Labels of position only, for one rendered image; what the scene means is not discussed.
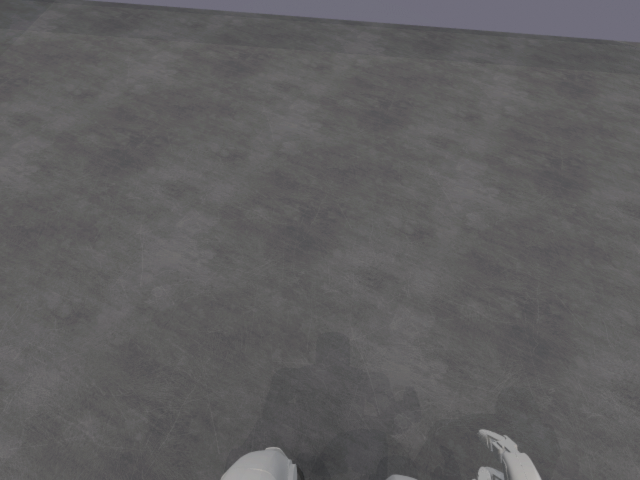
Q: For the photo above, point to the right robot hand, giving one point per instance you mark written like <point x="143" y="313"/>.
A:
<point x="516" y="465"/>

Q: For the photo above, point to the left robot shin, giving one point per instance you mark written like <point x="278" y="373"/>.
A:
<point x="276" y="449"/>

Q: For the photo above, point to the robot left thigh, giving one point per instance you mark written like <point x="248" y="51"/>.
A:
<point x="262" y="465"/>

